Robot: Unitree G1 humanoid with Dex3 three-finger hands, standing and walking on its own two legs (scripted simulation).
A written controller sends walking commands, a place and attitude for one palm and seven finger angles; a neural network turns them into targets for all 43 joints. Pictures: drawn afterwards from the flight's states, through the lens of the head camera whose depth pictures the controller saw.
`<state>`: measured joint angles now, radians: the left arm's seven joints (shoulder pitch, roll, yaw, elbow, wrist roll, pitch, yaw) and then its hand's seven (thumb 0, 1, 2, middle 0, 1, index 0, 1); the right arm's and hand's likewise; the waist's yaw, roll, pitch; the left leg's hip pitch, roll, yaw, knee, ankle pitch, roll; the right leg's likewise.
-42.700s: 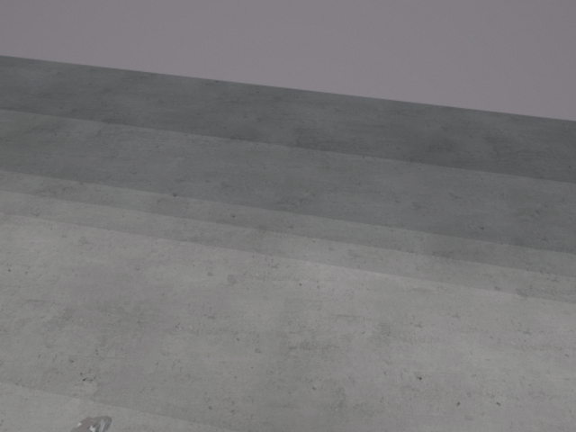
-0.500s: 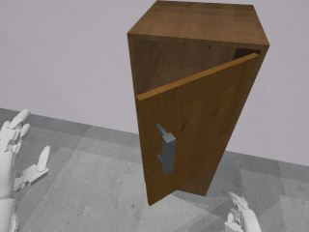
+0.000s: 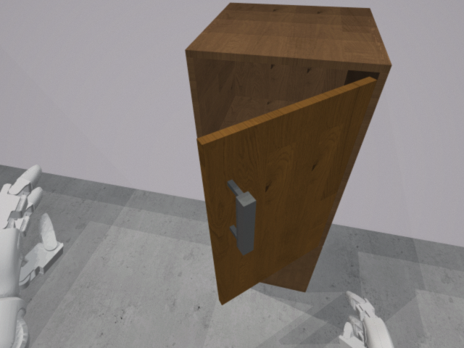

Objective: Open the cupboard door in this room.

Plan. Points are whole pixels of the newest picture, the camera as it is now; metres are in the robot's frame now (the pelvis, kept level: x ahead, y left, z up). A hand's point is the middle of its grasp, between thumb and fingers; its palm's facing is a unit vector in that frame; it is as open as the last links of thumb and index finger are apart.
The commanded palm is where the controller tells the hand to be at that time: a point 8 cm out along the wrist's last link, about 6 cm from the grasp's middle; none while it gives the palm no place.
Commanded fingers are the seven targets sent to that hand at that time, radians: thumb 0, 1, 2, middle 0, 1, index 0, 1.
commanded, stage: step back with the hand held close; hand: left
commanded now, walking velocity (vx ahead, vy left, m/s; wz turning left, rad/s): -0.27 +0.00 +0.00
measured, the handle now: (239, 217) +0.33 +0.04 +0.06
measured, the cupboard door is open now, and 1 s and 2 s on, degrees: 44 44 44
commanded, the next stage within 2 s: stop stepping back and stand still in 1.40 s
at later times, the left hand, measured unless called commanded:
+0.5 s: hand (28, 274) +0.15 +0.28 +0.15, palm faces +0.39 -0.76 -0.52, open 7.4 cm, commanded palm +0.09 +0.32 +0.17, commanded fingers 0.00 0.90 0.90 -0.20 -0.30 -0.20 -0.30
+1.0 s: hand out of the picture +0.09 +0.29 +0.16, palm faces +0.47 -0.75 -0.46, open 7.4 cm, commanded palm +0.01 +0.33 +0.17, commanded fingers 0.00 0.90 0.90 -0.20 -0.30 -0.20 -0.30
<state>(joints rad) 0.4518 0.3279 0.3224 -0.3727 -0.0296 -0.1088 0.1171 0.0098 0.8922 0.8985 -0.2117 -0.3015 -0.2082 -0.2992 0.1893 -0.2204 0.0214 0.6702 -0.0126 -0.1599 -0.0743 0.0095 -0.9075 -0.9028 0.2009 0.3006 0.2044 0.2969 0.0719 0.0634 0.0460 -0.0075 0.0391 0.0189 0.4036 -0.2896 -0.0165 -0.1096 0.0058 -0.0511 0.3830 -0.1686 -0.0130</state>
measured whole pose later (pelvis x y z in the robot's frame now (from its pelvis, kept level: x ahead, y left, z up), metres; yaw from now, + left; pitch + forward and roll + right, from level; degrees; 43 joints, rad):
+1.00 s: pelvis -0.12 +0.03 -0.03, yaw +2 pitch -2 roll +1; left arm 0.48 0.40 0.46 -0.54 0.00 -0.27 0.16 0.01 0.89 0.90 -0.21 -0.30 -0.21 -0.30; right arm 0.18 -0.22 0.00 0.61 -0.01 -0.10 -0.06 0.01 -0.91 -0.90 0.20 0.30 0.21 0.30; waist -0.01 -0.05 0.09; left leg -0.45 -0.03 0.03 0.74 -0.34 0.03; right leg -0.50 -0.02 0.06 0.62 -0.11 0.03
